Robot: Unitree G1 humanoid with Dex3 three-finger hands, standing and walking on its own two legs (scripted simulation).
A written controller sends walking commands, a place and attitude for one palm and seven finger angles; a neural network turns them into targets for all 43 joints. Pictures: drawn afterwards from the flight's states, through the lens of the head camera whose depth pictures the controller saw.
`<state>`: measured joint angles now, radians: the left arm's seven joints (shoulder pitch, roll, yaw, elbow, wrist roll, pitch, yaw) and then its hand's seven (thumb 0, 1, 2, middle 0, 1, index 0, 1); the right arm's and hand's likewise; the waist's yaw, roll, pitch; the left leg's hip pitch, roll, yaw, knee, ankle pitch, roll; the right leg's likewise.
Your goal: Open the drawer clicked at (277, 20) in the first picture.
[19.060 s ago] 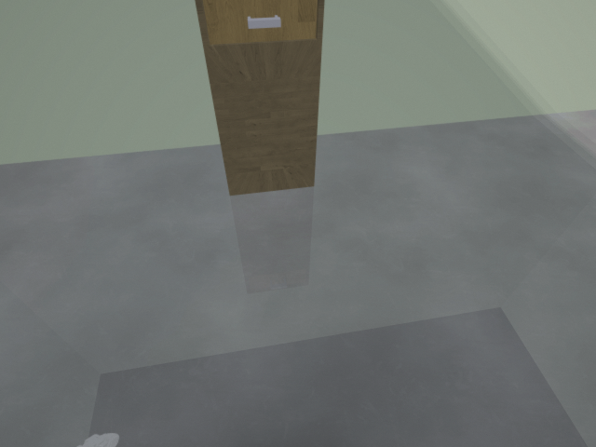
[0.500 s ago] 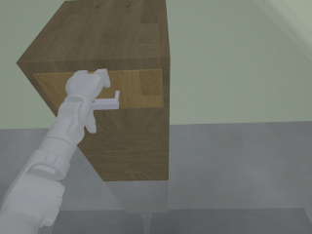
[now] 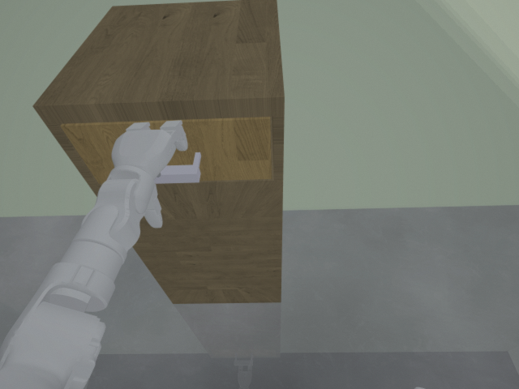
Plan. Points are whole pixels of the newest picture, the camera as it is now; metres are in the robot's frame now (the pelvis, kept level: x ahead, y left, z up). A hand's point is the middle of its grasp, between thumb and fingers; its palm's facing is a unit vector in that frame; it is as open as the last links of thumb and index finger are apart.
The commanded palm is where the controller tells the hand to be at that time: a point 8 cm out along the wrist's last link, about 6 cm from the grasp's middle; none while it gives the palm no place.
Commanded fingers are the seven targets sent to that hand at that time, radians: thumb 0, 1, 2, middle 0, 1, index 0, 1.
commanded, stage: lower the fingers behind the handle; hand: left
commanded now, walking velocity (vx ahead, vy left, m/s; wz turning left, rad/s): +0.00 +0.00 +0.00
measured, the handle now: (172, 166) +0.50 +0.20 +0.05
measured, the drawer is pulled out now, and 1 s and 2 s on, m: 0.00 0.00 0.00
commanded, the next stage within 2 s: close the thumb around the handle in 1.70 s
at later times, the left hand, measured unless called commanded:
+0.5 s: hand (163, 183) +0.43 +0.19 +0.08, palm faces +0.00 -0.05 -1.00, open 13.8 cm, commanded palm +0.42 +0.20 +0.14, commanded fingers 0.00 -0.50 0.30 -0.30 -1.20 -0.30 -1.20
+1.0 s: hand (163, 190) +0.44 +0.20 +0.05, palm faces +0.00 -0.04 -1.00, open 13.8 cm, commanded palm +0.41 +0.20 +0.10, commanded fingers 0.00 -0.50 0.30 -0.30 -1.20 -0.30 -1.20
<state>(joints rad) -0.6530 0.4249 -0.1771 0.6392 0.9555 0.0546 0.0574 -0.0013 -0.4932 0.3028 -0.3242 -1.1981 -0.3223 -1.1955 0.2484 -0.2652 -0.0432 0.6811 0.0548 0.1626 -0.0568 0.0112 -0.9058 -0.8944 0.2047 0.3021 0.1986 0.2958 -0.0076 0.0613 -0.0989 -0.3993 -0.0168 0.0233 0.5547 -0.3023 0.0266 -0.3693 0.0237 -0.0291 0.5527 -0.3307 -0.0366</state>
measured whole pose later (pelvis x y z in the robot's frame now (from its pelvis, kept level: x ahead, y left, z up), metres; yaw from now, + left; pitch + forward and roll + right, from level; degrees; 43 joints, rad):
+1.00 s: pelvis -0.01 +0.00 -0.01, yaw -1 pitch +12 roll +0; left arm -0.65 0.40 -0.10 0.82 1.03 0.02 0.25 0.00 -0.49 0.30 -0.32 -1.20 -0.32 -1.19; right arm 0.29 -0.25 -0.06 0.69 0.03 0.14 -0.04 0.01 -0.91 -0.89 0.21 0.30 0.20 0.30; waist -0.04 0.05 -0.13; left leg -0.52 0.00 0.04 0.63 -0.33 0.03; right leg -0.49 0.04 -0.01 0.63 -0.34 -0.04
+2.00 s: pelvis -0.01 +0.01 -0.01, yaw -2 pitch +14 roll -1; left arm -0.70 0.39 -0.09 0.93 1.05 0.03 0.29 0.00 -0.32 0.38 -0.34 -1.22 -0.33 -1.21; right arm 0.32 -0.25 -0.06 0.69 0.02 0.13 -0.05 0.01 -0.90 -0.89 0.21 0.30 0.20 0.30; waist -0.07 0.05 -0.14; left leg -0.59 0.00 0.05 0.68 -0.34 0.03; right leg -0.56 0.04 -0.01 0.66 -0.35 -0.03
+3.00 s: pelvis +0.01 +0.00 -0.01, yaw -2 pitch +12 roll +0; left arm -0.42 0.35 -0.14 0.58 1.02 0.12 0.26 0.01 0.70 0.79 -0.30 -1.35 -0.39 -1.34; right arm 0.26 -0.25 -0.07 0.66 0.03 0.16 -0.02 0.01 -0.91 -0.89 0.20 0.30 0.20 0.30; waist -0.02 0.06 -0.14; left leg -0.49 0.00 0.05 0.63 -0.36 0.03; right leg -0.46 0.04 0.00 0.62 -0.37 -0.03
